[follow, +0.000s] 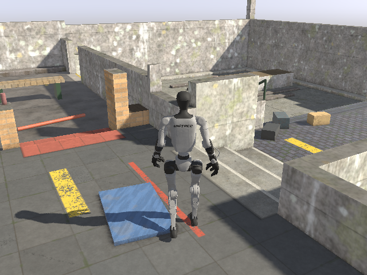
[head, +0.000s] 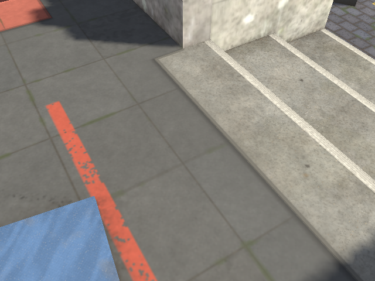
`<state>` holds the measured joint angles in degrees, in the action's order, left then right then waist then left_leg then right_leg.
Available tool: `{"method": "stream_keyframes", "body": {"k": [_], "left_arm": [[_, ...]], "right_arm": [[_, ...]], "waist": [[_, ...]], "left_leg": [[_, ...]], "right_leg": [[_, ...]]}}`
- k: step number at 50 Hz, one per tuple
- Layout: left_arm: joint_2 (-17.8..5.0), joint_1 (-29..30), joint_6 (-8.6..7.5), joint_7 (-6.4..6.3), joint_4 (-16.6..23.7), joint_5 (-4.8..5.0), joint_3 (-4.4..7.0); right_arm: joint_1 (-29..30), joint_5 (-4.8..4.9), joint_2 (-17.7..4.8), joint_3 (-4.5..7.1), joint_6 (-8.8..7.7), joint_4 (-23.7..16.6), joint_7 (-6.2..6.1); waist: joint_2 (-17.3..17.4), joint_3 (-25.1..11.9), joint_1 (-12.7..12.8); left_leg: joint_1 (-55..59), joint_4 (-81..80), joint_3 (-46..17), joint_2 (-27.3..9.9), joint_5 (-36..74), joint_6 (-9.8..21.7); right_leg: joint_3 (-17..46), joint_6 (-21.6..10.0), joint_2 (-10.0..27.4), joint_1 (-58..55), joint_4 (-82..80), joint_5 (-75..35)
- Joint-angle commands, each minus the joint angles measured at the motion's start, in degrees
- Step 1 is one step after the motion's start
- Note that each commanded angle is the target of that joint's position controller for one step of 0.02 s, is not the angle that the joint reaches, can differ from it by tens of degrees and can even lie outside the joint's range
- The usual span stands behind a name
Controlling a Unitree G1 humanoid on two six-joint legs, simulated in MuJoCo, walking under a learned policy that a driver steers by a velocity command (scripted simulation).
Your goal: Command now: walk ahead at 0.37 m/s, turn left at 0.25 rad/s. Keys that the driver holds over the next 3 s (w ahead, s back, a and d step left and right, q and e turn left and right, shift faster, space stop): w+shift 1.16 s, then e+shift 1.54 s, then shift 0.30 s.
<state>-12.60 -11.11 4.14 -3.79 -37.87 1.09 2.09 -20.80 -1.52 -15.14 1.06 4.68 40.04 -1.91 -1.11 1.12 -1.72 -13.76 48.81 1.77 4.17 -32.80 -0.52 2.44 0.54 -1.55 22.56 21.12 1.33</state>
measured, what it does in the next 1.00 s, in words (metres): walks ahead: right foot, then left foot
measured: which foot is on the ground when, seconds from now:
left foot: down 0.00-0.42, up 0.44-0.90, down 0.92-1.00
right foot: down 0.00-0.02, up 0.04-0.42, down 0.44-0.94, up 0.96-1.00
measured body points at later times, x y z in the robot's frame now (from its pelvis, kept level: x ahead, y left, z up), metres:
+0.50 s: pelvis +0.01 -0.07 -0.01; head +0.02 -0.08 +0.44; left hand +0.08 +0.21 -0.11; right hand +0.22 -0.31 -0.09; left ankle -0.06 +0.09 -0.65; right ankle -0.02 -0.15 -0.73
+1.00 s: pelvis +0.34 -0.06 -0.02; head +0.37 -0.06 +0.43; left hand +0.34 +0.20 -0.16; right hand +0.48 -0.32 -0.13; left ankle +0.41 +0.00 -0.73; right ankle +0.10 -0.17 -0.62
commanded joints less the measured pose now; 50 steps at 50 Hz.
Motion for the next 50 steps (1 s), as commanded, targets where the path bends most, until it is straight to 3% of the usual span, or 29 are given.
{"method": "stream_keyframes", "body": {"k": [1, 2, 3, 4, 5, 6, 7, 11, 15, 18, 19, 21, 22, 23, 24, 25, 27, 31, 35, 38, 40, 42, 44, 45, 46, 47, 48, 49, 50], "left_arm": [[-8.68, 3.3, -1.92, -0.04, 6.07, 2.77, 4.13], [-3.13, 4.49, -3.1, 1.78, 8.76, 1.91, 3.02], [-4.97, 3.53, -3.95, 3.08, 10.27, 2.44, 3.67], [-7.68, 5.94, -4.64, 2.97, 10.73, 3.15, 3.69], [-10.54, 5.15, -4.45, 2.86, 9.03, 1.68, 4.41], [-9.42, 2.74, -4.06, 3.47, 7.34, 0.28, 3.9], [-9.39, 1.39, -2.53, 5.02, 4.87, -4.32, 4.02], [-9.43, 3.73, 0.31, 6.94, 4.17, -1.77, 4.33], [-7.99, 6.06, 0.69, 6.96, 4.64, -1.55, 3.53], [-8.56, 2.97, -0.02, 5.91, 3.9, -1.65, 3.52], [-8.56, -0.77, -0.6, 5.46, 2.61, -1.8, 3.55], [-9.07, -22.42, -2.51, 4.84, -6.22, -2.62, 3.7], [-6.21, -27.91, -3.09, 5.08, -8.78, -2.81, 1.38], [-11.75, -24.92, -4.22, 5.1, -6.88, -4.35, 1.66], [-13.43, -13.72, -4.89, 5.33, -2.87, -4.47, 2.44], [-13.35, -7.96, -5.77, 5.13, -0.52, -3.9, 2.49], [-12.09, -6.01, -8.01, 4.3, -0.78, -2.9, 1.6], [-9.85, -13.49, -10.48, 4.26, -6.1, -1.86, 1.08], [-6.53, -21.34, -10.29, 4.38, -10.09, -1.69, 0.49], [-6.71, -23.24, -10.16, 4.0, -12.04, -2.06, 0.39], [-7.57, -22.55, -10.16, 3.73, -13.29, -2.3, 0.36], [-9.31, -21.33, -10.05, 3.22, -14.18, -2.79, 0.42], [-12.75, -19.98, -8.88, 2.36, -15.14, -3.99, 1.26], [-14.17, -17.44, -8.01, 2.12, -14.72, -4.31, 1.9], [-13.24, -14.13, -7.85, 2.16, -13.2, -3.98, 1.95], [-3.39, -16.66, -8.72, 4.22, -9.84, -1.48, -0.1], [-5.4, -13.33, -10.09, 4.61, -8.59, -1.33, 0.11], [-6.92, -8.17, -10.42, 4.42, -6.67, -1.03, 0.48], [-7.08, -6.69, -10.6, 4.59, -6.53, -1.29, 0.17]], "right_arm": [[-12.3, -2.31, -2.91, 0.44, -0.76, 6.03, 1.34], [-5.57, -1.08, -0.31, -0.97, -3.21, 3.05, 2.41], [2.98, -1.29, -4.12, -0.02, -5.04, -0.63, 3.22], [4.1, -1.67, -12.31, 2.9, -6.95, -2.08, 2.67], [10.94, -1.03, -10.47, 2.33, -8.13, -3.7, 1.39], [11.7, -0.87, -7.7, 1.03, -8.83, -4.14, 0.85], [11.54, -2.01, -10.12, 2.42, -7.68, -3.45, 1.21], [4.53, -1.49, -7.95, 2.54, -6.78, -0.22, 1.05], [7.44, -0.69, -8.87, 3.46, -6.32, -0.49, 1.1], [8.71, -1.15, -8.18, 3.82, -5.96, -0.14, 1.07], [8.76, -1.44, -8.14, 3.85, -5.64, 0.02, 1.09], [15.83, -2.97, -5.81, 2.65, -5.44, -2.36, 1.2], [25.36, -3.31, 3.68, -0.15, -6.3, -6.1, 1.8], [24.61, 1.44, 5.72, -0.67, -7.71, -11.16, 2.05], [19.48, 1.25, 0.09, 0.44, -8.48, -10.24, 2.28], [19.37, -0.13, -4.33, 1.55, -8.81, -9.02, 2.76], [18.71, -1.68, -4.44, 1.45, -8.08, -8.46, 3.93], [20.47, -0.24, -3.86, 1.35, -6.06, -8.58, 5.12], [27.37, 0.4, -2.16, 0.9, -6.16, -8.82, 5.41], [30.25, 0.72, -0.51, 0.12, -6.32, -8.89, 5.77], [30.25, 0.58, -0.62, -0.12, -6.57, -8.71, 5.62], [27.87, 0.3, -1.52, -0.02, -6.58, -7.89, 4.75], [16.27, 0.14, -4.73, 1.2, -6.67, -4.63, 3.72], [3.02, 0.43, -7.11, 2.38, -6.9, -0.35, 3.02], [-9.7, -0.23, -10.2, 3.65, -7.25, 3.43, 2.07], [-11.63, -2.1, -15.78, 5.36, -7.52, 4.83, 1.37], [-8.39, -0.97, -13.88, 5.22, -7.83, 4.67, 2.12], [-2.88, -1.03, -11.42, 4.95, -8.14, 5.22, 2.25], [-1.4, -0.75, -7.86, 4.28, -8.64, 5.74, 2.52]], "waist": [[2.07, 1.34, -0.97], [22.82, 1.47, 2.95], [17.93, 3.3, 5.89], [16.7, 6.24, 4.53], [8.28, 8.68, 6.93], [6.15, 6.06, 7.03], [4.61, 2.58, 5.82], [7.94, 0.55, 2.52], [11.06, 1.52, 1.63], [9.44, 3.05, 1.87], [7.36, 2.15, 3.23], [-6.07, -4.41, 13.66], [-12.86, -0.67, 15.47], [-24.89, -0.26, 11.33], [-11.53, 0.4, 3.46], [-2.79, 1.18, 1.76], [2.2, 1.66, 0.29], [-0.29, 5.47, 1.99], [-0.77, 7.35, 5.76], [-2.77, 8.33, 6.75], [-3.72, 7.89, 5.73], [-6.16, 4.74, 3.17], [-9.54, -2.24, -3.35], [-9.42, -8.09, -9.15], [-5.92, -13.69, -14.67], [11.56, -17.39, -8.08], [11.54, -18.01, -6.91], [6.89, -6.6, -4.18], [0.72, -2.39, -2.5]], "left_leg": [[15.51, -37.83, 0.44, -4.34, 13.85, 7.93], [9.49, -26.38, -11.54, -15.11, 15.53, 8.29], [5.61, -32.66, -23.63, -23.21, 9.73, 14.94], [-2.76, -41.24, -36.89, -28.35, -4.93, 19.0], [-0.45, -40.78, -31.14, -24.86, -1.18, 15.39], [-0.73, -39.02, -24.15, -21.69, 5.98, 14.03], [-1.96, -40.52, -15.59, -14.42, 8.48, 11.37], [8.59, -41.44, -8.17, -12.25, 12.53, 8.99], [10.61, -42.42, -6.62, -15.29, 13.3, 8.7], [14.07, -37.8, -7.54, -18.34, 19.01, 11.26], [14.24, -31.83, -6.5, -17.73, 24.27, 11.87], [-2.38, 0.94, -1.12, -8.13, 24.98, 11.14], [-21.78, 20.59, -4.93, -2.31, -0.93, 10.99], [-38.43, 31.22, -13.66, 6.12, -1.42, 9.69], [-44.34, 35.04, -14.4, 0.18, 9.95, 9.45], [-43.87, 35.17, -12.04, -2.91, 17.2, 7.53], [-41.13, 33.22, -11.48, -6.5, 24.08, 3.7], [-41.02, 26.34, -6.27, -8.79, 31.47, 1.71], [-38.96, 8.76, 1.46, -9.16, 35.21, 2.3], [-35.78, -2.74, 4.64, -8.37, 34.88, 4.1], [-32.44, -8.4, 6.32, -6.86, 31.66, 6.45], [-23.04, -11.33, 8.99, -2.33, 26.56, 8.82], [-11.4, -11.42, 8.19, 1.6, 19.27, 10.9], [1.57, -13.55, 6.73, 2.72, 16.42, 12.02], [20.18, -14.79, -1.67, -3.4, 10.67, 13.47], [35.52, -22.51, -31.7, -20.18, -14.27, 18.49], [34.58, -34.7, -53.35, -23.21, -18.68, 18.41], [26.85, -35.25, -43.22, -21.8, -11.11, 17.51], [18.3, -35.94, -34.96, -20.8, -2.67, 16.94]], "right_leg": [[2.61, 3.3, 0.49, 7.08, 11.24, 30.52], [-1.35, 1.03, -2.69, 15.64, 36.01, 30.71], [2.34, 0.21, -3.02, 28.88, 44.56, 23.98], [7.26, -0.52, 0.9, 31.42, 47.49, 16.04], [7.22, 0.6, 2.8, 33.61, 51.8, 9.12], [4.15, 3.31, 3.26, 29.23, 54.78, 5.49], [-0.42, 4.33, 0.86, 21.14, 50.11, 4.02], [-6.0, 5.66, 2.92, 14.87, 38.52, 6.57], [-8.06, 3.41, 5.47, 4.03, 18.32, 9.93], [-8.05, -0.86, 7.28, 0.56, 8.68, 14.76], [-9.18, -1.76, 6.39, -3.26, 4.9, 16.43], [-11.39, 0.97, 3.09, -27.9, 4.76, 18.76], [-2.81, 3.91, 8.51, -29.38, 11.19, 20.99], [22.03, 0.99, 15.54, -28.54, 0.15, 27.51], [30.84, -3.24, 23.76, -24.69, -8.12, 42.57], [29.24, -4.95, 24.05, -19.96, -9.78, 44.7], [20.58, -5.0, 20.01, -12.5, -11.83, 40.06], [9.18, -7.73, 14.22, -11.29, -17.84, 29.89], [0.08, -8.32, 10.07, -19.87, -20.55, 12.2], [-2.13, -8.97, 11.57, -27.53, -22.54, -1.49], [-4.71, -9.15, 12.57, -32.96, -20.8, -16.34], [-7.22, -9.02, 13.77, -35.18, -14.04, -45.56], [-7.76, -8.75, 16.1, -37.63, 1.85, -65.28], [-8.07, -8.46, 15.89, -33.68, 16.09, -64.11], [-7.82, -8.2, 13.18, -19.26, 34.88, -48.12], [-5.42, -6.33, 1.57, 6.45, 57.0, 4.45], [4.75, -7.83, -2.89, 16.19, 63.85, 21.55], [4.54, -8.65, 1.09, 21.55, 63.93, 16.3], [3.38, -8.67, 3.77, 19.54, 60.68, 13.11]]}}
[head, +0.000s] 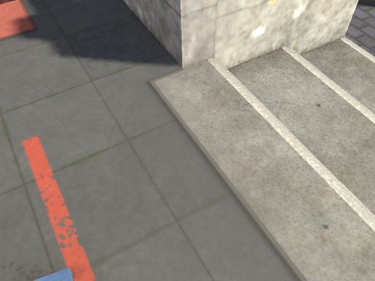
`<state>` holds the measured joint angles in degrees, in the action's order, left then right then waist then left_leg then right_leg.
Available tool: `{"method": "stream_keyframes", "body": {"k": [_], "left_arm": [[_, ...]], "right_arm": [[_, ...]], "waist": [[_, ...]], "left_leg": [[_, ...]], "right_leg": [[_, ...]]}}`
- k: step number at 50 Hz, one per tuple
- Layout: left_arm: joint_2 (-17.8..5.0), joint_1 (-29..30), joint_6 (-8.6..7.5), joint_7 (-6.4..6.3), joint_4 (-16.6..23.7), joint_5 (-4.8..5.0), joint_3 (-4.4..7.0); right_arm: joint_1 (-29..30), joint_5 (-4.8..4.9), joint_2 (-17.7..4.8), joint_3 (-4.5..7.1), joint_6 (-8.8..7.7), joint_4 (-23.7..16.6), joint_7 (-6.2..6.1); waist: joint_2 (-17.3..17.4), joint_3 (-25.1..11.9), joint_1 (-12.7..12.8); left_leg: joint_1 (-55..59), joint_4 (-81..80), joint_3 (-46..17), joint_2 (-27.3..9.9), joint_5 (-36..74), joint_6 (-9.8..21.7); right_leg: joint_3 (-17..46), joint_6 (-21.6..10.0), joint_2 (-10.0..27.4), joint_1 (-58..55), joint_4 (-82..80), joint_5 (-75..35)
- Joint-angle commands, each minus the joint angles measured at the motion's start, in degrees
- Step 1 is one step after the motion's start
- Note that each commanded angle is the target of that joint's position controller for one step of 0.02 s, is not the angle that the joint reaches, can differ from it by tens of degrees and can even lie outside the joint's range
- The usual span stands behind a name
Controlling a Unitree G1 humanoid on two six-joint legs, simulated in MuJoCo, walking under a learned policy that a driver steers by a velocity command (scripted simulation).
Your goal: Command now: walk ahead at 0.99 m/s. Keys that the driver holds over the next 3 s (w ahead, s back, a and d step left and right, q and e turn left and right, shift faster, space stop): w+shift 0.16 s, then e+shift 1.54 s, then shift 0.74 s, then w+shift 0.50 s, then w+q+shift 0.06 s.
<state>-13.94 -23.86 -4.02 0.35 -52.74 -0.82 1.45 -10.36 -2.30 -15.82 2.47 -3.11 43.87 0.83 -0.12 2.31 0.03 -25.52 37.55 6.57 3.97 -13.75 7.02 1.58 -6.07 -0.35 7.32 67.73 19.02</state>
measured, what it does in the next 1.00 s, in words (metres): walks ahead, turning right: right foot, then left foot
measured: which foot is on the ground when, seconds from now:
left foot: down 0.00-0.34, up 0.36-0.80, down 0.82-1.00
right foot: up 0.00-0.34, down 0.36-0.82, up 0.84-1.00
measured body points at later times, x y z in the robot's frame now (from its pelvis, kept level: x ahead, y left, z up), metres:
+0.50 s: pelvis +0.42 -0.02 +0.01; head +0.48 -0.02 +0.45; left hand +0.60 +0.22 -0.11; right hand +0.52 -0.30 -0.10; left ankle +0.33 +0.15 -0.58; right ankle +0.53 -0.07 -0.71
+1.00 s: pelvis +0.63 +0.02 +0.03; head +0.64 +0.01 +0.48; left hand +0.91 +0.15 -0.07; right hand +0.56 -0.30 -0.05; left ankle +0.73 +0.07 -0.71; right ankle +0.52 -0.07 -0.61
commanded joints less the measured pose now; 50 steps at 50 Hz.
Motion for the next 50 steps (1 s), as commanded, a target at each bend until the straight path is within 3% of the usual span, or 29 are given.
{"method": "stream_keyframes", "body": {"k": [1, 3, 5, 8, 9, 12, 14, 15, 17, 18, 19, 20, 21, 22, 23, 25, 29, 33, 37, 38, 39, 40, 41, 42, 43, 44, 46, 48, 50], "left_arm": [[-4.71, 6.38, -1.94, 0.78, 8.21, 0.08, 0.57], [-2.42, 4.87, 0.05, 1.98, 8.39, -1.48, -0.26], [-2.31, 9.7, 1.12, 2.66, 10.07, -1.87, -0.7], [-3.32, 21.75, 0.82, 2.84, 14.18, -1.5, -1.29], [-2.52, 23.02, 0.35, 3.09, 14.21, -1.14, -1.71], [-0.08, 26.22, -0.86, 3.8, 13.85, -0.18, -2.75], [-1.92, 22.4, -0.9, 3.26, 11.74, -0.75, -2.21], [-6.19, 24.56, -2.2, 3.29, 14.76, 2.82, 0.26], [-11.57, 9.4, -2.06, 3.69, 10.71, 3.37, 2.88], [-12.56, -2.09, -1.3, 2.96, 7.62, 2.7, 3.73], [-14.84, -3.44, -1.16, 2.37, 6.63, 0.94, 3.47], [-15.61, -0.45, -1.96, 2.06, 9.87, -2.68, 3.58], [-15.03, 4.53, -1.12, 1.65, 13.68, -1.97, 4.71], [-12.81, 10.41, -0.54, 1.17, 15.5, 0.21, 4.32], [-10.89, 13.9, -0.17, 0.98, 16.3, 1.57, 3.61], [-10.47, 14.76, 0.11, 0.84, 17.36, 1.09, 3.61], [-12.27, 12.95, 1.68, -0.8, 16.83, 1.69, 4.65], [-13.35, 11.52, 5.16, -3.41, 17.48, 3.52, 5.59], [-11.37, 11.07, 6.36, -4.17, 19.52, 2.6, 5.56], [-10.49, 6.59, 1.85, -0.33, 18.78, -5.08, 4.15], [-10.71, 7.27, 0.16, 1.48, 17.77, -4.42, 4.73], [-10.55, 9.82, -0.99, 2.71, 17.95, -2.57, 4.19], [-8.62, 10.15, -1.74, 3.84, 18.15, -1.61, 3.31], [-3.37, 2.43, -1.85, 4.31, 18.98, -1.5, 1.99], [-7.38, -1.35, -1.12, 3.82, 18.89, -2.66, 2.69], [-12.07, 2.51, -0.07, 3.26, 17.96, -3.42, 4.07], [-13.63, 2.5, 1.04, 0.95, 16.02, -3.38, 4.96], [-8.86, 5.13, 0.2, 1.4, 17.04, -4.48, 2.79], [-6.49, 6.21, 0.09, 3.23, 17.61, -2.87, 1.41]], "right_arm": [[-10.06, -0.06, -4.89, 2.2, -1.41, 2.59, -0.19], [-9.74, 0.58, -1.83, 0.91, -2.45, 4.12, -0.49], [-11.95, 1.51, -2.98, 1.06, -3.53, 5.37, -0.44], [-15.23, 2.13, -3.77, 1.01, -4.35, 6.14, 0.21], [-15.15, 2.31, -3.31, 0.72, -4.61, 6.31, 0.27], [-20.07, 2.98, -4.74, 0.46, -5.68, 8.79, -0.32], [-19.12, 2.76, -6.27, 0.49, -5.46, 8.88, -1.4], [-19.22, 3.21, -10.2, 1.23, -3.79, 7.55, -3.07], [-11.97, 0.62, -12.24, 2.11, -1.0, 4.68, -5.02], [-6.05, 0.45, -11.97, 2.23, -0.48, 2.39, -5.05], [-11.02, -2.4, -1.33, -0.1, -1.04, -0.24, -3.76], [-20.67, 1.42, 0.62, -1.87, -2.64, -0.5, -2.21], [-15.4, 2.79, -5.74, -0.73, -3.67, -2.22, -1.7], [-9.16, 3.02, -7.87, -0.01, -4.04, -5.0, -1.92], [-6.7, 2.09, -7.96, 0.28, -3.79, -5.55, -2.26], [-6.27, 1.17, -7.81, 0.74, -2.18, -7.09, -2.48], [-0.67, 0.74, -3.78, -0.21, -0.81, -10.34, -3.79], [6.61, 2.02, -4.68, 0.03, 0.17, -12.4, -3.75], [11.22, 2.37, -6.12, 0.8, -0.61, -13.27, -2.98], [-3.24, 0.09, -1.15, -1.44, -0.87, -7.98, -1.09], [-2.68, 0.89, -3.77, -0.51, -0.69, -7.22, -0.89], [-2.12, 2.05, -6.21, 0.59, -0.62, -7.75, -1.22], [-3.63, 3.27, -8.48, 1.5, -0.95, -7.72, -1.54], [-3.31, 3.21, -14.45, 2.96, -1.7, -8.57, -2.0], [-0.31, 0.94, -14.29, 3.29, -1.85, -11.76, -1.7], [-0.61, 0.54, -11.93, 3.34, -3.02, -10.9, -2.11], [6.46, 3.31, -6.1, 1.54, -3.62, -11.96, -2.02], [7.94, 3.32, -4.92, 1.34, -3.53, -13.56, -3.14], [7.52, 1.98, -7.08, 2.16, -3.32, -14.61, -4.16]], "waist": [[-1.65, -0.48, -1.49], [2.16, 1.48, 2.58], [2.77, 5.07, 2.61], [1.23, 9.06, 0.18], [0.21, 9.56, 0.09], [0.89, 7.12, -2.11], [3.77, 2.73, -0.66], [5.87, -3.33, 0.24], [9.0, -10.94, 8.78], [7.05, -12.89, 14.8], [-15.27, -14.62, 6.99], [-12.95, -30.85, 4.22], [-3.52, -31.64, 6.58], [2.93, -21.48, 3.62], [8.45, -13.45, 0.46], [6.34, -6.84, -2.62], [1.44, -8.07, -2.72], [-3.97, -13.24, -0.35], [-8.31, -9.85, 1.09], [-6.86, -6.95, -1.0], [-5.75, -5.91, -0.74], [-3.85, -6.75, -2.68], [-0.32, -10.26, -3.9], [12.77, -18.95, 1.4], [12.32, -22.57, 1.05], [5.17, -12.82, -1.26], [6.65, -9.45, 2.21], [6.1, -7.3, 1.31], [3.6, -6.9, -0.01]], "left_leg": [[22.62, -26.03, -33.63, -18.07, -17.14, 7.65], [13.45, -29.35, -25.79, -14.24, -15.15, 5.47], [11.23, -33.19, -21.32, -12.83, -11.36, 5.63], [10.34, -36.95, -12.79, -8.82, 4.68, 5.02], [10.04, -35.89, -8.19, -7.23, 18.65, 3.26], [15.96, -34.92, -1.67, -8.98, 45.37, -0.77], [24.36, -28.66, 0.8, -9.75, 57.78, -3.32], [29.47, -20.85, -1.08, -10.99, 64.58, -6.71], [31.12, -0.12, 0.19, -10.68, 68.73, -10.62], [23.39, 18.36, 0.95, -7.92, 59.6, -12.63], [-2.56, 44.4, -2.64, 1.95, -18.96, -14.63], [-14.78, 61.85, -16.41, 3.83, -25.01, -14.89], [-14.39, 59.48, -19.23, 1.18, -17.32, -12.37], [-15.74, 53.48, -18.13, -1.03, -13.51, -10.47], [-14.31, 49.43, -16.24, -2.2, -12.02, -9.86], [-9.77, 41.75, -16.09, -3.59, -11.49, -10.56], [-3.92, 19.55, -12.96, -1.37, -5.36, -12.79], [-1.44, 6.88, -14.66, 1.74, 6.82, -13.19], [-2.0, -3.17, -18.73, 1.48, 6.89, -12.29], [-2.05, -4.08, -18.52, -2.55, 12.78, -13.08], [1.91, -5.86, -19.12, -4.85, 12.69, -11.76], [9.05, -9.52, -17.45, -5.18, 13.76, -9.05], [22.19, -12.46, -16.92, -6.41, 21.85, -3.91], [37.06, -13.86, -30.44, -19.52, 47.81, 10.64], [44.52, -16.38, -44.66, -30.47, 44.9, 21.08], [34.52, -18.27, -41.26, -27.74, 34.84, 16.18], [21.63, -22.13, -27.7, -21.23, 22.12, 8.43], [14.34, -25.14, -20.19, -18.07, 20.12, 8.6], [13.62, -27.36, -13.74, -16.59, 17.87, 9.2]], "right_leg": [[4.22, -1.64, 4.39, 31.87, 10.41, -5.13], [4.11, 0.33, 6.66, 27.57, 5.65, -5.16], [1.83, 1.94, 8.35, 32.36, 2.56, -7.49], [-3.44, 3.28, 8.51, 34.88, -12.06, -17.46], [-5.55, 3.18, 6.98, 31.29, -19.17, -22.13], [-10.16, 1.14, 1.52, 20.64, -33.22, -35.55], [-11.51, -0.26, -2.95, 16.72, -36.0, -36.57], [-8.4, 0.11, -5.36, 13.93, -35.25, -34.72], [-7.29, 0.06, -6.7, 2.53, -36.48, -34.6], [-2.08, -1.88, -2.88, -8.4, -43.07, -40.03], [9.7, -6.39, 6.95, -29.16, -31.31, -63.83], [36.9, -19.81, 20.26, -42.02, -33.91, -63.28], [38.0, -19.63, 18.57, -35.84, -41.01, -51.88], [33.75, -17.85, 14.8, -24.65, -44.87, -40.07], [31.33, -16.06, 12.49, -12.15, -48.3, -37.4], [26.29, -14.85, 8.38, 2.63, -50.95, -41.41], [19.32, -10.47, 1.14, 13.17, -47.31, -51.23], [21.49, -2.65, -1.87, 9.71, -43.3, -39.0], [29.63, -1.5, -0.67, 4.89, -40.96, -25.17], [33.29, -4.43, 4.41, 3.79, -41.17, -31.14], [37.18, -5.27, 5.48, 4.94, -40.5, -32.4], [36.92, -3.8, 3.83, 7.8, -39.06, -32.43], [33.75, -0.69, -1.14, 12.52, -35.3, -28.73], [22.79, 6.5, -12.06, 17.9, -22.89, -3.21], [15.37, 10.89, -14.76, 30.99, -12.63, 22.04], [13.62, 12.02, -8.82, 32.91, -3.69, 18.75], [10.42, 12.76, -3.46, 26.81, 1.11, 10.67], [4.66, 11.71, -1.49, 23.64, 6.81, 6.63], [1.58, 11.43, 0.4, 23.34, 7.42, 3.19]]}}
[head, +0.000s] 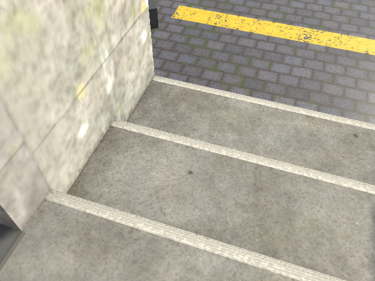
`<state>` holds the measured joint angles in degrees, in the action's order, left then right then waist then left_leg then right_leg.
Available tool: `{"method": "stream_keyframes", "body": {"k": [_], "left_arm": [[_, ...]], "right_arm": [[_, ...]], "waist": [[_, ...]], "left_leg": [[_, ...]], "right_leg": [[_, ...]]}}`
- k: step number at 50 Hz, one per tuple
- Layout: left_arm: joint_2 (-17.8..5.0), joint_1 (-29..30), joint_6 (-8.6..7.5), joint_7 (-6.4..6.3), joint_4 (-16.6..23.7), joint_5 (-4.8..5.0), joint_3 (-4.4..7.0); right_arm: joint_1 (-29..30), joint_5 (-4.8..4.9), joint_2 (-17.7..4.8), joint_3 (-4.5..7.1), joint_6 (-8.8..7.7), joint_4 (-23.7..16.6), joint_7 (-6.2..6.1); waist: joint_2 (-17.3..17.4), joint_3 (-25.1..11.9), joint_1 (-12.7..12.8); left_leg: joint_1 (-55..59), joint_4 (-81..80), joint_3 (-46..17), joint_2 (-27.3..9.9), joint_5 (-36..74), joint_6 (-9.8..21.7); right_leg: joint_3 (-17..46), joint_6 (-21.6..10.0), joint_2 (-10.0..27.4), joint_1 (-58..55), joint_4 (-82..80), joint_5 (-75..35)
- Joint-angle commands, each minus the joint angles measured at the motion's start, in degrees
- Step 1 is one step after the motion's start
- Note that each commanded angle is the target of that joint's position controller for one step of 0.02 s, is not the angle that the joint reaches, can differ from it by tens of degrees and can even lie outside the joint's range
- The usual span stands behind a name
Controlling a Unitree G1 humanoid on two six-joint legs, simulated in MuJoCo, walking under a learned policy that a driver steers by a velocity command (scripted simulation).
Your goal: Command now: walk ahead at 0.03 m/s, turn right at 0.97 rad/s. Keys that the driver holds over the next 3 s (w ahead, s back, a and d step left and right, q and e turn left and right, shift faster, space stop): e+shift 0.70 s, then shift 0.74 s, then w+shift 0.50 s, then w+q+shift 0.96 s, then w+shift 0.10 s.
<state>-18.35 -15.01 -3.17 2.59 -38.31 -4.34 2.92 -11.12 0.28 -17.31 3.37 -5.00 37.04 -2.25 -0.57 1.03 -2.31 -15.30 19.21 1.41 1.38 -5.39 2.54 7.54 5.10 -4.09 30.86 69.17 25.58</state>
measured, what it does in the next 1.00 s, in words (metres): steps on the spot, turning right: right foot, then left foot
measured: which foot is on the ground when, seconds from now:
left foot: down 0.00-0.34, up 0.36-0.74, down 0.76-1.00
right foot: up 0.00-0.30, down 0.32-0.76, up 0.78-1.00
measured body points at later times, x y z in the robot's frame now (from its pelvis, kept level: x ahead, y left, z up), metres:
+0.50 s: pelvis +0.01 -0.05 +0.01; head +0.02 -0.07 +0.45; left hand +0.27 +0.15 -0.07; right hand +0.02 -0.38 -0.07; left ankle +0.08 +0.09 -0.68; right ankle -0.04 -0.12 -0.74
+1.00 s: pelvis +0.06 -0.02 +0.00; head +0.08 -0.04 +0.45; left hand +0.38 +0.00 -0.08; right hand -0.05 -0.31 -0.09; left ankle +0.13 +0.04 -0.74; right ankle -0.07 -0.07 -0.68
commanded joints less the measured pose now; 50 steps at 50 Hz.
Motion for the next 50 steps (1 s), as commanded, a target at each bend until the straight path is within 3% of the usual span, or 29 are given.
{"method": "stream_keyframes", "body": {"k": [1, 3, 6, 10, 12, 14, 16, 17, 18, 19, 20, 21, 22, 24, 27, 31, 33, 35, 37, 38, 39, 40, 41, 42, 43, 44, 45, 47, 50], "left_arm": [[-1.86, -1.62, -0.7, 1.78, 3.38, 1.2, -0.29], [-2.23, 0.65, -0.3, 2.82, 4.07, 1.1, -0.32], [-2.25, 3.96, 1.06, 3.81, 5.27, 0.65, -0.66], [-4.22, 3.06, 1.68, 4.14, 4.75, 0.85, 0.28], [-4.94, 3.55, 1.21, 4.16, 4.66, 1.55, 1.04], [-5.12, 3.72, 0.79, 4.36, 4.74, 2.35, 1.88], [-6.65, 2.0, 0.03, 4.25, 4.7, 2.94, 3.5], [-11.17, -1.54, -0.54, 3.04, 4.42, 2.9, 5.02], [-15.79, -5.32, -1.85, 2.07, 4.79, 2.48, 5.88], [-14.81, -6.91, -4.05, 0.85, 2.77, 0.25, 6.59], [-13.32, -4.83, -5.16, 0.35, 1.98, 0.34, 6.52], [-11.19, -2.79, -5.16, 0.24, 2.8, 1.37, 5.56], [-9.39, -1.23, -4.76, 0.44, 3.09, 2.58, 4.53], [-9.28, 2.81, -3.37, 0.62, 5.42, 2.7, 3.86], [-10.32, 4.98, -3.15, 0.91, 7.61, 1.51, 3.78], [-10.92, 3.58, -3.01, 1.98, 8.99, 1.18, 4.16], [-11.06, 2.08, -2.6, 2.24, 8.79, 1.45, 4.3], [-10.67, 2.38, -2.04, 2.2, 8.26, 1.93, 3.99], [-8.62, 3.59, -1.33, 2.38, 7.38, 2.25, 2.73], [-6.3, 1.32, -0.94, 2.19, 6.43, 2.27, 1.69], [-1.99, -2.44, -0.93, 1.49, 7.57, 1.85, 0.39], [-6.34, 2.18, -1.27, 0.58, 8.28, 0.68, 1.52], [-7.83, 3.44, -1.17, -0.29, 7.41, 0.75, 1.93], [-9.08, 2.71, -0.88, -1.7, 6.12, 0.85, 2.21], [-9.34, 1.95, -0.71, -2.6, 5.11, 0.49, 2.24], [-8.0, 2.68, -0.54, -2.7, 5.32, -0.16, 1.61], [-6.35, 2.67, -0.32, -2.23, 5.29, -0.52, 0.86], [-4.41, 2.7, 0.39, -1.05, 4.89, 0.94, -0.17], [-2.42, 2.61, 1.18, 1.06, 3.03, 1.68, -0.92]], "right_arm": [[7.29, -0.98, -6.55, 1.66, -1.39, -7.71, -1.42], [4.22, -1.57, -7.76, 2.27, -1.45, -7.01, -2.02], [-0.93, -2.71, -9.39, 3.35, -1.87, -5.71, -2.32], [-0.43, -4.11, -11.15, 4.67, -2.34, -6.43, -2.07], [0.85, -4.6, -10.88, 4.72, -2.18, -6.82, -2.27], [2.3, -4.43, -10.17, 4.38, -1.67, -6.46, -2.61], [0.29, -3.8, -8.39, 3.49, -0.87, -4.8, -2.09], [-3.01, -3.65, -3.74, 2.27, -0.77, -6.14, -2.12], [0.61, -3.27, 0.18, 0.55, -2.16, -10.65, -2.35], [3.58, -3.07, -1.64, 0.71, -3.08, -9.48, -2.16], [4.68, -2.55, -4.8, 1.67, -3.16, -8.22, -2.4], [3.19, -2.85, -8.24, 3.08, -2.84, -6.9, -2.43], [4.04, -3.18, -8.9, 3.14, -2.3, -6.55, -2.28], [1.93, -3.09, -7.57, 2.61, -1.54, -5.72, -1.75], [-1.8, -2.35, -6.13, 1.52, -0.45, -2.76, -0.62], [-1.28, -1.43, -5.81, 0.08, 0.41, -1.39, 0.38], [-0.21, -0.85, -6.41, -0.19, -0.04, -1.42, 0.23], [0.09, -0.27, -6.88, -0.28, -0.77, -1.31, 0.05], [-0.38, 0.41, -8.02, -0.21, -1.27, -0.67, 0.72], [-1.24, 0.39, -10.13, 0.41, -1.56, -1.01, 0.9], [-2.93, 0.31, -15.3, 1.79, -2.13, -2.31, 0.53], [-7.21, -1.65, -15.94, 2.31, -2.4, -1.63, 0.82], [-6.59, -1.86, -14.46, 2.37, -2.54, -0.62, 1.02], [-0.61, -1.19, -10.72, 1.39, -2.33, -1.71, 1.8], [3.37, -0.56, -6.7, 0.09, -1.95, -3.46, 2.28], [5.31, -0.39, -6.12, -0.01, -1.79, -3.99, 2.41], [6.03, -0.7, -7.33, 0.36, -1.55, -4.56, 2.4], [6.26, -0.9, -8.71, 1.06, -1.53, -4.92, 2.07], [3.33, 0.52, -7.88, 0.71, -1.24, -3.73, 2.97]], "waist": [[4.06, -4.85, 1.35], [4.97, -3.7, -0.3], [5.09, -2.52, -2.39], [6.67, -3.3, -1.69], [6.9, -3.54, -0.92], [5.87, -3.75, 0.47], [2.8, -5.17, 1.71], [-7.2, -10.26, 0.71], [-10.5, -12.26, 2.32], [-4.24, -4.69, 4.35], [-6.05, -2.0, 3.69], [-7.31, -3.29, 2.51], [-8.52, -2.85, 1.96], [-6.88, -2.8, -1.07], [-5.6, -3.27, -1.92], [-5.94, -3.08, 1.18], [-6.19, -3.9, 2.69], [-5.69, -4.4, 2.41], [-4.7, -4.62, 1.32], [-2.12, -6.65, 1.49], [10.01, -12.55, 2.94], [6.7, -9.41, -1.2], [2.2, -7.5, -0.11], [3.62, -5.09, 2.28], [5.55, -5.96, 3.26], [5.65, -5.57, 3.72], [4.88, -6.03, 3.86], [3.02, -5.66, 2.98], [4.22, -4.95, 1.38]], "left_leg": [[3.77, -9.82, -5.58, -13.36, 7.08, 13.24], [5.72, -10.43, -2.17, -13.94, 4.4, 12.42], [11.23, -10.03, -1.03, -17.89, 5.11, 12.61], [13.26, -9.51, 0.06, -21.57, 5.38, 12.68], [14.4, -8.83, 1.15, -23.06, 3.52, 11.5], [13.88, -6.1, 3.85, -23.17, 0.33, 8.78], [10.41, -0.34, 6.99, -20.97, -5.75, 4.66], [3.36, 12.32, 14.17, -13.89, -15.34, -1.45], [-10.46, 22.51, 10.59, -4.56, -32.17, -6.64], [-18.92, 25.54, 0.28, -4.13, -32.38, -7.2], [-22.33, 30.35, -1.57, -3.93, -29.72, -7.51], [-22.26, 34.77, -2.68, -3.49, -28.33, -7.6], [-21.08, 38.24, -3.87, -3.33, -26.69, -6.97], [-16.03, 38.45, -4.77, -2.15, -20.79, -6.49], [-11.16, 33.26, -4.42, -0.67, -13.68, -7.25], [-7.48, 22.86, -4.76, 0.32, -12.6, -8.0], [-7.96, 18.68, -4.83, 0.87, -13.11, -7.64], [-5.93, 12.03, -4.12, 1.67, -9.54, -6.22], [1.9, 4.18, -3.65, 0.0, 4.17, -1.88], [7.29, 3.13, -7.85, -5.32, 17.96, 3.6], [18.87, 0.95, -23.13, -19.2, 39.73, 19.33], [21.21, 0.03, -31.29, -25.29, 43.63, 25.3], [19.06, -1.35, -27.19, -24.41, 38.29, 22.5], [14.56, -1.91, -21.82, -21.07, 33.38, 17.9], [11.58, -1.91, -17.29, -18.02, 34.43, 15.12], [8.51, -2.3, -13.99, -16.46, 36.34, 14.24], [5.56, -3.09, -11.3, -15.02, 37.06, 14.42], [6.2, -3.36, -6.35, -12.16, 33.01, 13.28], [8.99, 1.47, -5.27, -11.67, 25.02, 9.0]], "right_leg": [[-5.35, 0.44, 5.48, -0.31, 3.87, -4.69], [-7.23, 0.84, 8.3, -0.45, -2.0, -5.17], [-8.76, 0.17, 11.99, -0.44, -15.27, -4.29], [-10.73, -3.21, 10.89, -7.44, -26.0, -2.95], [-10.4, -5.06, 10.17, -9.75, -30.69, -5.19], [-10.91, -7.94, 8.64, -14.34, -39.38, -11.48], [-10.95, -12.83, 6.22, -23.61, -49.29, -26.04], [0.79, -21.41, 15.25, -34.84, -49.17, -49.8], [21.37, -32.28, 25.76, -41.32, -50.91, -52.71], [19.32, -29.01, 24.3, -39.03, -51.32, -43.95], [14.51, -25.44, 21.41, -37.28, -51.26, -40.9], [13.35, -24.36, 20.14, -35.9, -51.32, -41.24], [11.87, -22.78, 19.03, -31.96, -51.53, -41.92], [11.56, -20.97, 16.78, -23.72, -53.67, -37.59], [12.32, -20.59, 14.08, -18.65, -52.94, -34.07], [19.28, -20.63, 13.51, -18.61, -48.95, -28.3], [23.97, -21.28, 14.44, -21.92, -46.27, -31.5], [26.86, -20.79, 13.73, -23.1, -43.63, -33.53], [26.28, -17.28, 11.07, -18.95, -42.03, -29.84], [23.98, -13.18, 7.56, -16.37, -38.65, -20.43], [11.24, -4.9, -2.68, -7.52, -26.76, 0.78], [5.38, 0.11, -3.67, 2.66, -14.05, 17.0], [2.78, 0.96, -0.18, 3.51, -6.02, 15.74], [0.58, 1.7, 2.08, 3.59, -0.32, 12.81], [-0.29, 2.26, 3.04, 1.57, 1.43, 10.73], [-1.78, 2.46, 3.77, -0.79, 3.24, 8.27], [-3.66, 2.39, 4.11, -4.18, 4.66, 5.21], [-5.89, 2.69, 5.24, -6.21, -3.46, 0.41], [-6.97, 3.89, 8.86, -11.17, -26.45, -0.6]]}}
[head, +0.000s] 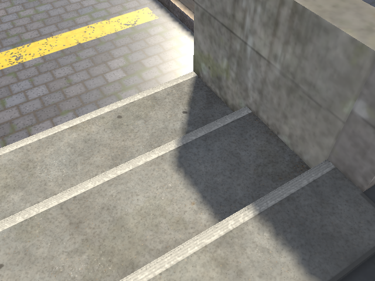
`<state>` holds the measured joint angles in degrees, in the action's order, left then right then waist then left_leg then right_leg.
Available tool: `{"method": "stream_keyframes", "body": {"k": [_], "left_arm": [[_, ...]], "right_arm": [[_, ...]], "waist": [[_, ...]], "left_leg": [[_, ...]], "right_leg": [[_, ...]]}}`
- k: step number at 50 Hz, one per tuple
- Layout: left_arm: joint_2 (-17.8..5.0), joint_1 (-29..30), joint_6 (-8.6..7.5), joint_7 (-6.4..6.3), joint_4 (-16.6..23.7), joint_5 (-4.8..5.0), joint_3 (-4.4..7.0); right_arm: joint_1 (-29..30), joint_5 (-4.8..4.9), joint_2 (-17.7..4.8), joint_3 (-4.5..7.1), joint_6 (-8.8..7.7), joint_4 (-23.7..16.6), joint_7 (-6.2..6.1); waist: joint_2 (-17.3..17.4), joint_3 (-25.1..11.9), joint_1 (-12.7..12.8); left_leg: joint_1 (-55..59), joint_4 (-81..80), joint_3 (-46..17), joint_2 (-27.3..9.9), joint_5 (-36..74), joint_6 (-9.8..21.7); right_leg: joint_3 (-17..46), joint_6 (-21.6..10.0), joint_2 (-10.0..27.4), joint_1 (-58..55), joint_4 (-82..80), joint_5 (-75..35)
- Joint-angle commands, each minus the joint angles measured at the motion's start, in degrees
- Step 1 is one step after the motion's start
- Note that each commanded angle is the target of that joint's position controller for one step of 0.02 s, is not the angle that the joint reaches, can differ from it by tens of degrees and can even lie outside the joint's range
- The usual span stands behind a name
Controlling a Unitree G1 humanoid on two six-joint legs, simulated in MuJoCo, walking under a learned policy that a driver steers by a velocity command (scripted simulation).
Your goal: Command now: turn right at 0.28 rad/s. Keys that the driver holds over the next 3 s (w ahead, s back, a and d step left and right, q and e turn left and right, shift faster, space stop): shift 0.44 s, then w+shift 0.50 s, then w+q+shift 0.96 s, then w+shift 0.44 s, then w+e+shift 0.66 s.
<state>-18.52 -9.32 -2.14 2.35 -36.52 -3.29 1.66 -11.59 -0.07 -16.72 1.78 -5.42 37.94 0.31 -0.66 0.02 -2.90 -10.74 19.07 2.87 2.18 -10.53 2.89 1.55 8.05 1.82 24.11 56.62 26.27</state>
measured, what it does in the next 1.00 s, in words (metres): walks ahead: right foot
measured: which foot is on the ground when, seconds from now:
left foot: down 0.00-1.00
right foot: up 0.00-0.06, down 0.08-0.64, up 0.66-1.00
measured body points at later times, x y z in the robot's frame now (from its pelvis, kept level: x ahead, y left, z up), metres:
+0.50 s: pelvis -0.01 -0.02 -0.01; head +0.00 -0.03 +0.44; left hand +0.17 +0.23 -0.09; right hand +0.14 -0.29 -0.11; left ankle -0.01 +0.10 -0.75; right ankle -0.04 -0.13 -0.75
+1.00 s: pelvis +0.20 -0.04 -0.03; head +0.24 -0.05 +0.42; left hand +0.48 +0.16 -0.08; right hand +0.09 -0.31 -0.15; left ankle -0.01 +0.09 -0.74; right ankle +0.36 -0.16 -0.73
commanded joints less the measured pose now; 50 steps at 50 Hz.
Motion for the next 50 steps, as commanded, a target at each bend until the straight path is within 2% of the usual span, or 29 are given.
{"method": "stream_keyframes", "body": {"k": [1, 2, 3, 4, 5, 6, 7, 8, 11, 14, 22, 23, 24, 26, 28, 29, 31, 32, 33, 34, 35, 36, 38, 41, 44, 47, 48, 49, 50], "left_arm": [[-2.25, -3.62, 0.1, 1.93, 0.71, 1.22, 0.4], [-2.74, -5.54, -0.16, 2.3, -0.36, 2.42, 0.6], [-3.03, -5.27, -0.41, 2.14, -0.99, 3.64, 0.68], [-3.79, -4.47, -0.96, 1.91, 0.18, 4.56, 0.75], [-8.69, -1.18, -1.93, 1.22, 3.16, 4.98, 1.3], [-11.14, 3.81, -2.49, 1.04, 4.88, 2.93, 2.3], [-11.01, 3.79, -2.64, 1.08, 4.25, 2.28, 2.9], [-9.46, 3.8, -2.75, 0.87, 4.38, 2.69, 2.78], [-5.0, 1.53, -2.24, 1.22, 4.65, 3.87, 1.29], [-5.61, -1.03, -1.86, 1.74, 4.38, 3.48, 1.48], [-6.2, -0.65, -1.88, 1.72, 5.82, 3.33, 1.55], [-1.73, -1.57, 0.7, -0.93, 4.33, 2.32, 0.57], [-3.53, -2.85, 2.36, -1.71, 4.52, 2.19, 0.71], [-7.19, -4.54, 4.3, -1.28, 4.34, 1.26, 1.84], [-10.02, -5.68, 4.52, -0.91, 3.68, 1.64, 2.8], [-9.78, -4.83, 4.11, -0.97, 3.7, 1.87, 2.87], [-7.15, 0.55, 2.93, -1.09, 5.06, 2.08, 2.36], [-4.4, 5.3, 2.09, -0.98, 7.05, 2.12, 1.66], [-2.32, 9.57, 1.0, -0.98, 9.61, 1.87, 1.22], [-4.15, 11.79, 0.26, -1.44, 10.36, 1.05, 1.65], [-4.14, 10.66, -0.19, -1.56, 9.5, 1.28, 1.84], [-3.98, 8.5, -0.38, -1.13, 8.41, 1.33, 1.73], [-3.07, 6.58, -0.16, 0.11, 7.58, 1.0, 1.47], [-2.34, 9.02, 0.75, 1.28, 8.24, 1.44, 0.91], [-0.83, 12.31, 0.84, 1.85, 8.74, 1.98, -0.26], [-1.86, 13.26, 1.17, 1.31, 8.27, 1.58, -0.1], [-2.38, 12.4, 1.05, 0.8, 7.93, 1.26, 0.19], [-3.29, 8.43, 0.89, 0.19, 6.78, 1.15, 0.82], [-4.74, -1.02, 0.64, -0.55, 3.95, 1.2, 1.75]], "right_arm": [[3.12, 1.19, -9.79, 2.85, -0.29, -4.31, 1.11], [4.31, 1.4, -10.42, 3.02, 0.62, -4.03, 2.25], [4.74, 0.87, -8.41, 2.21, 1.31, -3.53, 3.77], [3.75, 0.25, -3.55, 0.57, 1.48, -2.52, 4.84], [-3.89, 0.16, -1.86, 0.37, 1.49, -2.08, 4.69], [-4.0, -0.1, -5.59, 1.77, 0.98, -1.96, 3.02], [2.87, -0.39, -8.8, 2.89, 0.76, -3.43, 1.89], [6.44, -0.5, -9.33, 3.21, 0.58, -4.8, 1.31], [6.7, 0.92, -5.58, 1.74, 0.23, -4.35, 2.08], [6.4, 0.65, -5.84, 1.83, 0.4, -3.7, 3.22], [7.16, 0.35, -6.71, 1.97, 0.18, -2.51, 3.11], [2.91, -1.34, -3.41, 0.53, 3.54, -0.45, 2.06], [2.29, -1.85, -3.58, 0.49, 5.23, -0.77, 1.87], [4.36, -2.5, -4.84, 0.64, 7.02, -1.54, 2.15], [5.06, -2.12, -4.99, 0.73, 6.95, -2.32, 2.48], [3.57, -2.04, -4.73, 0.67, 6.33, -2.0, 2.48], [-4.63, -1.85, -5.51, 0.99, 4.7, 1.09, 2.19], [-11.93, -1.91, -8.69, 1.93, 3.76, 3.58, 1.79], [-20.6, -1.68, -14.83, 4.09, 3.13, 6.28, 1.62], [-22.57, -1.96, -14.08, 3.98, 2.8, 6.33, 1.3], [-20.48, -2.0, -12.12, 3.59, 2.48, 5.82, 0.8], [-18.39, -1.99, -10.28, 3.16, 2.17, 5.72, 0.58], [-15.44, -1.58, -7.94, 2.22, 1.54, 5.96, 0.28], [-15.13, -0.94, -6.33, 1.57, 0.77, 7.34, 0.14], [-15.19, -0.66, -7.99, 1.88, 0.32, 8.88, 0.33], [-17.08, -0.44, -9.63, 1.9, 0.31, 11.07, 0.42], [-17.47, -0.38, -10.07, 1.84, 0.39, 11.68, 0.23], [-17.61, -0.51, -11.36, 2.01, 0.62, 12.31, -0.05], [-16.71, -0.69, -12.87, 2.34, 0.98, 12.59, -0.35]], "waist": [[4.73, -3.6, 1.58], [3.26, -3.36, 3.13], [3.32, -3.22, 3.77], [4.32, -5.26, 4.09], [-0.82, -9.5, -0.73], [-2.17, -6.42, -2.31], [-1.37, -4.67, -0.35], [-0.56, -4.17, 0.03], [0.32, -3.99, 1.31], [-0.14, -3.66, 1.86], [-0.04, -3.16, 1.89], [-4.53, -9.66, 2.35], [-6.35, -7.3, 2.52], [-7.56, 1.77, 4.21], [-7.72, 8.25, 4.26], [-7.35, 9.17, 3.2], [-3.61, 7.97, -1.38], [4.57, 7.72, -4.85], [17.81, 7.63, -8.16], [13.23, 8.15, -8.65], [5.96, 7.1, -6.32], [3.34, 4.95, -4.16], [5.16, 4.19, -1.4], [5.88, 7.37, -0.25], [6.66, 8.19, -0.1], [6.87, 8.71, -0.03], [6.85, 7.73, 0.73], [7.54, 4.72, 3.15], [7.39, -0.72, 8.18]], "left_leg": [[3.56, 3.41, -8.25, -13.04, 27.33, 8.4], [1.62, 5.52, -9.49, -12.98, 22.26, 8.01], [-1.44, 6.49, -10.85, -12.68, 16.97, 6.58], [-4.81, 6.53, -11.91, -12.29, 12.16, 3.13], [-3.6, 7.34, -7.35, -8.36, 4.26, -0.37], [-1.43, 9.15, -1.59, -3.94, 2.3, -2.48], [1.44, 9.94, 0.01, -3.62, 1.49, -2.79], [2.0, 10.15, -0.25, -4.24, 4.0, -1.61], [0.31, 8.08, -2.46, -5.93, 9.11, -0.36], [-0.06, 8.96, -2.19, -5.8, 8.94, -1.06], [-1.58, 10.0, -1.61, -5.79, 7.5, -2.03], [1.45, 11.63, -0.24, -5.77, 6.1, -2.45], [-0.78, 13.5, 1.92, -3.35, -4.08, -2.48], [-9.28, 15.94, 3.32, -1.26, -16.85, -1.46], [-13.33, 18.05, 3.42, -1.34, -17.68, 0.07], [-11.99, 16.98, 2.85, -1.85, -16.58, 1.03], [-0.74, 10.64, -0.56, -2.95, -17.13, 3.17], [8.05, 2.88, -11.29, -8.19, -25.39, 5.72], [18.95, -7.24, -32.59, -18.78, -34.08, 10.76], [22.58, -9.86, -42.51, -24.23, -29.81, 13.36], [23.74, -8.34, -39.36, -24.12, -25.83, 13.34], [23.16, -7.89, -34.66, -22.11, -25.21, 12.17], [18.32, -10.9, -27.31, -18.11, -24.28, 9.96], [11.72, -15.69, -18.1, -14.59, -13.65, 8.84], [5.49, -18.65, -9.25, -12.31, -0.98, 7.18], [8.4, -18.4, -5.82, -14.93, 12.88, 6.82], [9.73, -14.15, -5.05, -15.29, 25.19, 6.44], [11.09, -6.91, -4.48, -15.8, 39.72, 6.0], [8.83, 5.06, -3.61, -15.64, 48.86, 5.4]], "right_leg": [[-2.27, 0.96, 2.13, -7.03, -19.86, -1.67], [-3.48, -0.23, 1.28, -11.27, -28.39, -11.26], [-3.34, -1.9, 0.63, -15.39, -33.85, -21.48], [-0.9, -4.68, 2.14, -20.5, -33.34, -27.55], [4.55, -14.07, 7.62, -21.68, -30.43, -37.33], [8.16, -19.44, 9.0, -13.56, -31.57, -31.43], [7.07, -17.73, 6.92, -7.49, -32.69, -20.81], [5.95, -15.43, 5.01, -6.08, -33.19, -17.1], [4.46, -11.12, 2.73, -9.22, -31.74, -15.82], [3.4, -10.31, 1.72, -10.09, -31.37, -16.6], [2.92, -10.11, 0.9, -10.72, -30.25, -18.72], [2.95, -9.81, 2.11, -15.6, -30.67, -21.32], [4.25, -10.6, 2.05, -15.28, -31.84, -12.33], [11.22, -13.98, 5.64, -11.07, -38.37, 13.08], [16.67, -16.8, 9.52, -7.28, -43.11, 23.88], [16.92, -17.26, 9.94, -5.78, -42.97, 23.35], [10.88, -15.4, 6.09, 0.99, -36.89, 17.51], [3.21, -12.67, 0.7, 9.95, -24.72, 10.58], [-5.04, -10.5, -4.34, 23.9, -6.55, 2.45], [0.12, -11.41, -3.51, 33.07, 2.08, 4.47], [2.59, -11.76, -0.98, 34.41, 6.03, -0.42], [2.29, -11.88, 0.42, 32.93, 7.49, -4.24], [1.14, -11.07, 2.04, 28.91, 6.64, -8.11], [-1.64, -9.26, 2.15, 25.65, 1.17, -15.62], [-4.57, -9.73, 1.02, 13.66, -12.54, -21.79], [-6.94, -12.41, -0.26, 6.9, -18.35, -20.91], [-7.21, -13.25, -1.65, 3.29, -19.69, -18.47], [-7.24, -13.9, -3.73, -2.38, -20.21, -15.13], [-7.01, -14.49, -5.83, -13.87, -20.64, -12.21]]}}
